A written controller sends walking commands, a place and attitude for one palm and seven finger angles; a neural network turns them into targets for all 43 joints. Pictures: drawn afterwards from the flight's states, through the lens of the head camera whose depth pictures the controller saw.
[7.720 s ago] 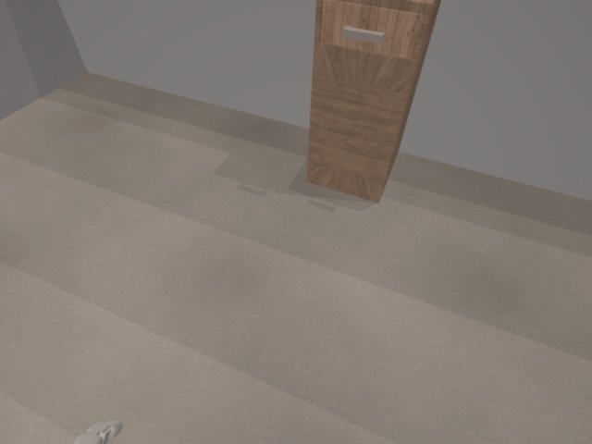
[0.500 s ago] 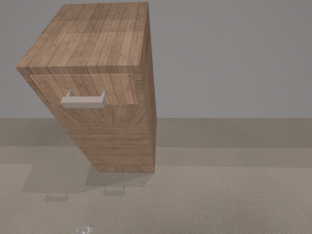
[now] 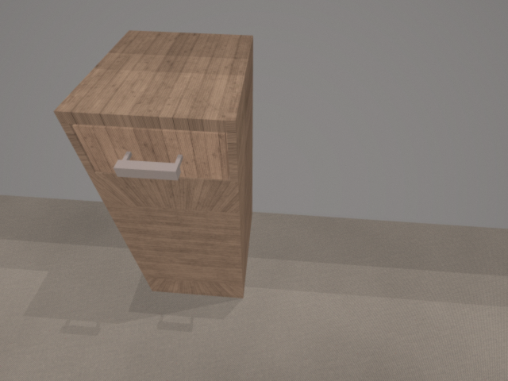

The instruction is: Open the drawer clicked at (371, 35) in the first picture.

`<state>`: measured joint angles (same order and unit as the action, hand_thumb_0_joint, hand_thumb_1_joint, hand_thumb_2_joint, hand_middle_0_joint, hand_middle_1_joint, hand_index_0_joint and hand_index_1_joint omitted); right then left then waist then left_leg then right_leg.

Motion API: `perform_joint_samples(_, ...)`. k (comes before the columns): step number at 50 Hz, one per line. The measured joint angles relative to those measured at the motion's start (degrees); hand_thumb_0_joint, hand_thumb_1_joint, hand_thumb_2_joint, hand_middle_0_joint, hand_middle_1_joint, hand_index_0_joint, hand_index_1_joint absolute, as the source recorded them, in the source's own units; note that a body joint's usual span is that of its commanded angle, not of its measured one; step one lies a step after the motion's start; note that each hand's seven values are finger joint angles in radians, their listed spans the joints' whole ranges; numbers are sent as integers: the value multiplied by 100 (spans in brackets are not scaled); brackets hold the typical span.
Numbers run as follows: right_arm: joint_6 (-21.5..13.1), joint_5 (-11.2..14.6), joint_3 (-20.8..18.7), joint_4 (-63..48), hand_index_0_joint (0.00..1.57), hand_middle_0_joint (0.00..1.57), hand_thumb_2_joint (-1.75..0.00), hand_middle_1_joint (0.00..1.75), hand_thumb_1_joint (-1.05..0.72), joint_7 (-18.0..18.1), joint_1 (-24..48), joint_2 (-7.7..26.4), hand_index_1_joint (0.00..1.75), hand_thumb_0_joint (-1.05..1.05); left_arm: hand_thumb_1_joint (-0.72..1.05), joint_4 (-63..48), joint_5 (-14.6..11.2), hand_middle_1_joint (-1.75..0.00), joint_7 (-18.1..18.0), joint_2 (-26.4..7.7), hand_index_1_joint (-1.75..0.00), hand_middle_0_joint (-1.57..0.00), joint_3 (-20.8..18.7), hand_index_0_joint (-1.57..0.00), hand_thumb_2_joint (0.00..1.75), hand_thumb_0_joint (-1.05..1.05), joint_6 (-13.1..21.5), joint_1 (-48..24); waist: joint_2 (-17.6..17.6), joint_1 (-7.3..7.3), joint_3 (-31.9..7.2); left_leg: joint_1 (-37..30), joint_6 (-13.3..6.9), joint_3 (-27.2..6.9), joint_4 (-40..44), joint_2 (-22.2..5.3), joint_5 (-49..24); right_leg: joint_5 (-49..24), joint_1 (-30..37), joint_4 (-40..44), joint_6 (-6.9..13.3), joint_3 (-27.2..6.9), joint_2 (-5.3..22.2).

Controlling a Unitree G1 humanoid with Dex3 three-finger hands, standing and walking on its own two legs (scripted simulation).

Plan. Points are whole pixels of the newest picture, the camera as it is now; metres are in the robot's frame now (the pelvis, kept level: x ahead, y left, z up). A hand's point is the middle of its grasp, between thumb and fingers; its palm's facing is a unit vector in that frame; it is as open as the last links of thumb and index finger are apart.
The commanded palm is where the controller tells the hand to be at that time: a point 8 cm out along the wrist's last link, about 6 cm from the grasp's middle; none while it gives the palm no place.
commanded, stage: look again from close up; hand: left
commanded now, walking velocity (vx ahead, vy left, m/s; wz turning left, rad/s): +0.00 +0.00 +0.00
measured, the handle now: (150, 163) +0.55 +0.28 +0.00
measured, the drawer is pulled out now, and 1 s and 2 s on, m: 0.00 0.00 0.00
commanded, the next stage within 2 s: shuffle to correct the standing spot in 0.42 s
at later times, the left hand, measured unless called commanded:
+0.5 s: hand out of the picture -0.02 +0.21 -0.18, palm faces +0.05 -0.98 -0.18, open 7.3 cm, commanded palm none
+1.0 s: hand out of the picture +0.01 +0.26 -0.18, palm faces +0.01 -0.98 -0.21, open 7.3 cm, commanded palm none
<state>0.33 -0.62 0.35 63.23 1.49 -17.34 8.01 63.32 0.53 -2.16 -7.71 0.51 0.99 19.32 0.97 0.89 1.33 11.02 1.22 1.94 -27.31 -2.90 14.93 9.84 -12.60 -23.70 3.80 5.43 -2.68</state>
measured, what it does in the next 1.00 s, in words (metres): shifts its weight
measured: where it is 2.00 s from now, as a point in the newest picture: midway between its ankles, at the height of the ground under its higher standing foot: outside the picture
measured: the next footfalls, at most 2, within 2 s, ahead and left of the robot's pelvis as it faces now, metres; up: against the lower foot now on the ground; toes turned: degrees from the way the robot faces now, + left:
right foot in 1.32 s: +0.06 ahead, -0.04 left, +0.00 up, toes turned -3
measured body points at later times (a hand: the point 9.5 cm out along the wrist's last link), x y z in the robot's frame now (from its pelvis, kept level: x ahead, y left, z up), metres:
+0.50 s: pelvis -0.02 +0.04 +0.00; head -0.03 +0.04 +0.45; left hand -0.02 +0.26 -0.16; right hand -0.04 -0.16 -0.16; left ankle +0.00 +0.13 -0.74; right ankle +0.04 -0.07 -0.74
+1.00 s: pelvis +0.03 +0.09 -0.01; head +0.04 +0.09 +0.44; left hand +0.01 +0.32 -0.16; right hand +0.02 -0.13 -0.17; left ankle +0.00 +0.13 -0.74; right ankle +0.02 -0.05 -0.73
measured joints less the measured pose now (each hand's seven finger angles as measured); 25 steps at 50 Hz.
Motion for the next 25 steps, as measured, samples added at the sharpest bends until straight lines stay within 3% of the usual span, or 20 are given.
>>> perform_joint_samples(6, 13, -13, -34, -229, 20, 19, -90, 30, -91, -36, -108, 24, 30, 0, 91, 74, 6, -30, -21, 101, -30, -20, 20, -21, 90, 0, -50, 159, 113, -174, 63, 175, -117, -74, -319, 131, 22, 96, -147, -317, -49, 22, 118)
perform_joint_samples(13, 1, -72, 4, -214, 20, 19, -90, 30, -91, -37, -403, -108, 30, 0, 91, -73, 5, -30, -10, -9, -30, -20, -55, -20, 90, 0, -108, 65, -50, -160, -196, 181, -254, 34, -282, 322, 18, 159, -281, -525, -198, -92, 311)
perform_joint_samples(25, -77, -54, 49, -107, 20, 19, -90, 30, -91, -19, -422, -145, 30, 0, 92, -193, 14, -30, 12, 4, -30, -20, -49, -20, 90, 0, -47, -27, -118, -138, -171, 140, -387, 117, -39, 474, -139, 30, -298, -393, -334, -185, 449)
